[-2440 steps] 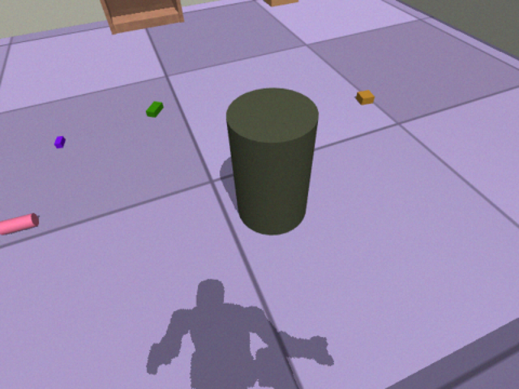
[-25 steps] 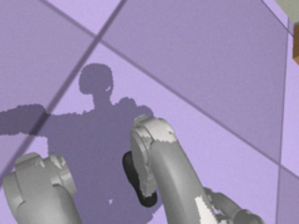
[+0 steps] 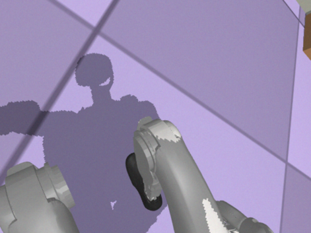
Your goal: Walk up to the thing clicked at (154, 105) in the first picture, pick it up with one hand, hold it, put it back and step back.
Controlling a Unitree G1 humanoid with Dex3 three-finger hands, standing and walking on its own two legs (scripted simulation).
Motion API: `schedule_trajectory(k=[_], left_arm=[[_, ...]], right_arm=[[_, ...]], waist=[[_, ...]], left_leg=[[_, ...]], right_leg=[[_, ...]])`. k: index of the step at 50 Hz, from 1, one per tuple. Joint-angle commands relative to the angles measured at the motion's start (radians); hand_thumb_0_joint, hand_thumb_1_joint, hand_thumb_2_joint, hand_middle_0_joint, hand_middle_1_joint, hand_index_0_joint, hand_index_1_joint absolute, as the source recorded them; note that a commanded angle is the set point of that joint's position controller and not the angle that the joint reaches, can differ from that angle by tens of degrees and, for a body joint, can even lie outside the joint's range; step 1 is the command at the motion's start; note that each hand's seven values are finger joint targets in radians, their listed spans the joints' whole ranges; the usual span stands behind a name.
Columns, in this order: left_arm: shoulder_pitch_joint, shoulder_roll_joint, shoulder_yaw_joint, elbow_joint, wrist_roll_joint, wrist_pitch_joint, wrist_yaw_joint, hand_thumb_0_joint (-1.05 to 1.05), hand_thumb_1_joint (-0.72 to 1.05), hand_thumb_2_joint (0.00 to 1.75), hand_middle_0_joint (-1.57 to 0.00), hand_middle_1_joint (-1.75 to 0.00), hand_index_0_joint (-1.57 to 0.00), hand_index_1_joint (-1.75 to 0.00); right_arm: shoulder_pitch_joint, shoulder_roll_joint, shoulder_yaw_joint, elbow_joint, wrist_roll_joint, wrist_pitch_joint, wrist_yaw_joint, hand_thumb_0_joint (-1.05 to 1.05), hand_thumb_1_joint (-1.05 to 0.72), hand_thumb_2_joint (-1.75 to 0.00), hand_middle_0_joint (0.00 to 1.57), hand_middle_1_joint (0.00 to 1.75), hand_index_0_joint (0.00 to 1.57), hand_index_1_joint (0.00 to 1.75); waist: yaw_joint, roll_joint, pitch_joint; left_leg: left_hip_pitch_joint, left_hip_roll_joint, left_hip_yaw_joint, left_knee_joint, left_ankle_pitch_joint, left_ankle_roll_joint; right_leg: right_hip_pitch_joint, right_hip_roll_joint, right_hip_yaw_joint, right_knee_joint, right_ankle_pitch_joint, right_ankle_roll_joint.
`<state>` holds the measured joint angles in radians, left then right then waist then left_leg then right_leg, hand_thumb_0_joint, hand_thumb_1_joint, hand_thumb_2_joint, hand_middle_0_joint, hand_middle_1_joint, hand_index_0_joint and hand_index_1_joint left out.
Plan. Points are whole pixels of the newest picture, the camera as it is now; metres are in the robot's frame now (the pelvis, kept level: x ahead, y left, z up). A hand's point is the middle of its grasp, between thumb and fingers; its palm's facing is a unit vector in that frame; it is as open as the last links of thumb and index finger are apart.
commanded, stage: close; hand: left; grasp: from above
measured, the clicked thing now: out of the picture +0.43 +0.33 -0.28
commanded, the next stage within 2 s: settle in 1.32 s
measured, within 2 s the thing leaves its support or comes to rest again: leaves its support in 1.74 s
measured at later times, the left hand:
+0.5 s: hand out of the picture +0.42 +0.32 -0.25, palm faces -0.41 -0.13 -0.91, open 10.1 cm
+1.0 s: hand out of the picture +0.42 +0.33 -0.25, palm faces -0.44 -0.14 -0.89, open 8.9 cm
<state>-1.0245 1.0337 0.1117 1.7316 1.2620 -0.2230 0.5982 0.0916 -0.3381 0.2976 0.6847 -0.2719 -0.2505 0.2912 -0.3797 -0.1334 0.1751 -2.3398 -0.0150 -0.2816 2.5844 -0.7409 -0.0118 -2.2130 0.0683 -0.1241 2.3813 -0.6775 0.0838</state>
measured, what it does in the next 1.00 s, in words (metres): stands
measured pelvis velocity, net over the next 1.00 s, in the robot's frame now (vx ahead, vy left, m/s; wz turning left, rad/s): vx -0.01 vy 0.00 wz -0.01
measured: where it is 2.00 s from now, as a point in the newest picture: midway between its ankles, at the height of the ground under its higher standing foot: (111, 215)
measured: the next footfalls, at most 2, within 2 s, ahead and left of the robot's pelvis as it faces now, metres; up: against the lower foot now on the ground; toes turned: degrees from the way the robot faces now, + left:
none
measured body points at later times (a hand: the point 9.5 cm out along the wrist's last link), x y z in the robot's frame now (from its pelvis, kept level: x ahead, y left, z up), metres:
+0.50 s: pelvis -0.01 +0.00 +0.01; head +0.26 +0.14 +0.33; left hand +0.44 +0.33 -0.20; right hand +0.05 -0.26 -0.04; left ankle +0.06 +0.12 -0.27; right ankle +0.12 -0.14 -0.26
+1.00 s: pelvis -0.01 +0.00 +0.00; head +0.26 +0.14 +0.33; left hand +0.44 +0.34 -0.20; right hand +0.06 -0.25 -0.05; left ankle +0.06 +0.12 -0.27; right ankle +0.12 -0.14 -0.26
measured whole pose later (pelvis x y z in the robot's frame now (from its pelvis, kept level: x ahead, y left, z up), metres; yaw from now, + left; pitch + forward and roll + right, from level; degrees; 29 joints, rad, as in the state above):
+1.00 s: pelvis -0.01 +0.00 +0.00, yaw +0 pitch +25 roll -16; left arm -1.02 1.05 0.07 1.77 1.28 -0.28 0.66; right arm 0.07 -0.34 0.33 0.65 -0.28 -0.25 0.26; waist -0.38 -0.15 0.20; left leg -2.32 -0.01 -0.29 2.57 -0.71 -0.02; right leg -2.20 0.07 -0.14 2.36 -0.64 0.08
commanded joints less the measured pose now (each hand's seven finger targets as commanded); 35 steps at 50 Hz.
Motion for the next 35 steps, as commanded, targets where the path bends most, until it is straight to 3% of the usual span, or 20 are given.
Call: schedule_trajectory(k=[1, 3, 7, 10, 12, 13, 14, 15, 18, 21, 26, 30, 31, 35], left_arm=[[-0.216, 0.149, -0.027, -0.088, -0.01, -0.048, 0.021, 0.0, -0.1, 0.64, -0.34, -0.8, -0.38, -0.77], [-0.211, 0.174, -0.017, -0.087, -0.006, -0.066, 0.03, 0.0, -0.09, 0.64, -0.36, -0.79, -0.39, -0.76], [-0.196, 0.237, 0.027, -0.096, 0.035, -0.093, 0.076, 0.0, -0.03, 0.61, -0.41, -0.74, -0.44, -0.71], [-0.203, 0.202, 0.007, -0.065, 0.053, -0.089, 0.122, 0.0, 0.02, 0.58, -0.43, -0.73, -0.46, -0.69], [-0.208, 0.201, -0.018, -0.073, 0.069, -0.078, 0.144, 0.0, 0.05, 0.54, -0.45, -0.69, -0.49, -0.65], [-0.21, 0.213, -0.01, -0.066, 0.071, -0.067, 0.156, 0.0, 0.07, 0.53, -0.47, -0.67, -0.5, -0.64], [-0.208, 0.191, -0.035, -0.068, 0.077, -0.053, 0.159, 0.0, 0.08, 0.53, -0.48, -0.66, -0.52, -0.62], [-0.226, 0.198, -0.021, -0.086, 0.059, -0.044, 0.171, 0.0, 0.09, 0.53, -0.5, -0.64, -0.53, -0.61], [-0.241, 0.181, -0.03, -0.086, 0.039, -0.01, 0.181, 0.0, 0.13, 0.5, -0.53, -0.62, -0.56, -0.59], [-0.239, 0.196, -0.023, -0.062, 0.025, 0.016, 0.166, 0.0, 0.16, 0.46, -0.56, -0.59, -0.6, -0.55], [-0.237, 0.229, 0.023, -0.045, 0.0, 0.03, 0.123, 0.0, 0.24, 0.37, -0.62, -0.53, -0.66, -0.49], [-0.228, 0.236, 0.022, -0.067, -0.009, 0.015, 0.084, 0.0, 0.28, 0.33, -0.65, -0.51, -0.69, -0.47], [-0.223, 0.212, -0.001, -0.078, -0.003, 0.011, 0.072, 0.0, 0.28, 0.33, -0.65, -0.51, -0.7, -0.47], [-0.208, 0.226, 0.002, -0.063, 0.003, -0.018, 0.061, 0.0, 0.37, 0.36, -0.71, -0.53, -0.75, -0.48]], right_arm=[[0.188, -0.334, -0.086, 0.01, 0.008, 0.013, -0.011, 0.0, -0.89, -0.9, 0.2, 0.3, 0.2, 0.3], [0.183, -0.335, -0.08, 0.005, 0.01, 0.019, -0.014, 0.0, -0.89, -0.9, 0.2, 0.3, 0.2, 0.3], [0.177, -0.341, -0.072, -0.005, 0.004, 0.028, -0.02, 0.0, -0.88, -0.9, 0.2, 0.3, 0.2, 0.3], [0.15, -0.356, -0.08, -0.008, -0.006, 0.029, -0.029, 0.0, -0.88, -0.9, 0.2, 0.3, 0.2, 0.3], [0.129, -0.357, -0.086, -0.007, -0.011, 0.023, -0.035, 0.0, -0.88, -0.9, 0.2, 0.3, 0.2, 0.3], [0.133, -0.359, -0.085, -0.005, -0.01, 0.021, -0.039, 0.0, -0.88, -0.9, 0.2, 0.3, 0.2, 0.3], [0.13, -0.356, -0.09, -0.007, -0.01, 0.017, -0.039, 0.0, -0.88, -0.9, 0.2, 0.3, 0.2, 0.3], [0.132, -0.358, -0.091, 0.002, -0.009, 0.015, -0.041, 0.0, -0.88, -0.9, 0.2, 0.3, 0.2, 0.3], [0.142, -0.363, -0.099, 0.006, -0.006, -0.004, -0.036, 0.0, -0.89, -0.9, 0.2, 0.3, 0.2, 0.3], [0.132, -0.373, -0.107, -0.007, 0.007, -0.019, -0.033, 0.0, -0.89, -0.9, 0.2, 0.3, 0.2, 0.3], [0.16, -0.369, -0.096, 0.004, 0.013, -0.03, -0.02, 0.0, -0.89, -0.9, 0.2, 0.3, 0.2, 0.3], [0.146, -0.361, -0.09, -0.003, 0.012, -0.025, -0.027, 0.0, -0.89, -0.9, 0.2, 0.3, 0.2, 0.3], [0.15, -0.373, -0.101, -0.002, 0.006, -0.026, -0.025, 0.0, -0.89, -0.9, 0.2, 0.3, 0.2, 0.3], [0.156, -0.363, -0.086, 0.001, 0.007, -0.007, -0.027, 0.0, -0.89, -0.9, 0.2, 0.3, 0.2, 0.3]], waist=[[-0.07, 0.52, -0.63], [-0.059, 0.52, -0.609], [-0.041, 0.526, -0.627], [-0.051, 0.516, -0.602], [-0.053, 0.531, -0.578], [-0.057, 0.522, -0.574], [-0.059, 0.515, -0.572], [-0.058, 0.509, -0.584], [-0.063, 0.507, -0.567], [-0.063, 0.501, -0.574], [-0.057, 0.546, -0.591], [-0.052, 0.554, -0.602], [-0.057, 0.582, -0.611], [-0.062, 0.544, -0.602]], left_leg=[[0.519, 0.048, 0.103, -0.274, 0.329, 0.009], [0.505, 0.047, 0.103, -0.283, 0.289, 0.01], [0.513, 0.049, 0.103, -0.299, 0.278, 0.009], [0.501, 0.049, 0.101, -0.31, 0.237, 0.006], [0.499, 0.052, 0.107, -0.318, 0.187, 0.004], [0.495, 0.052, 0.106, -0.323, 0.179, 0.004], [0.489, 0.052, 0.113, -0.312, 0.17, 0.006], [0.478, 0.052, 0.115, -0.312, 0.166, 0.01], [0.48, 0.055, 0.108, -0.318, 0.15, 0.009], [0.495, 0.06, 0.096, -0.322, 0.152, 0.005], [0.525, 0.06, 0.086, -0.319, 0.25, 0.0], [0.526, 0.055, 0.102, -0.312, 0.254, 0.0], [0.554, 0.056, 0.105, -0.313, 0.271, -0.004], [0.527, 0.054, 0.098, -0.32, 0.263, 0.001]], right_leg=[[0.354, 0.029, -0.163, -0.179, 0.338, -0.092], [0.34, 0.029, -0.166, -0.184, 0.304, -0.093], [0.351, 0.036, -0.169, -0.182, 0.293, -0.096], [0.321, 0.036, -0.173, -0.186, 0.261, -0.097], [0.307, 0.039, -0.166, -0.202, 0.223, -0.098], [0.308, 0.035, -0.165, -0.203, 0.217, -0.097], [0.304, 0.039, -0.157, -0.211, 0.216, -0.096], [0.315, 0.039, -0.157, -0.226, 0.212, -0.095], [0.287, 0.03, -0.153, -0.226, 0.201, -0.092], [0.277, 0.026, -0.155, -0.207, 0.21, -0.093], [0.295, 0.02, -0.16, -0.179, 0.279, -0.093], [0.337, 0.023, -0.154, -0.188, 0.287, -0.095], [0.33, 0.023, -0.156, -0.183, 0.295, -0.098], [0.344, 0.025, -0.161, -0.195, 0.288, -0.096]])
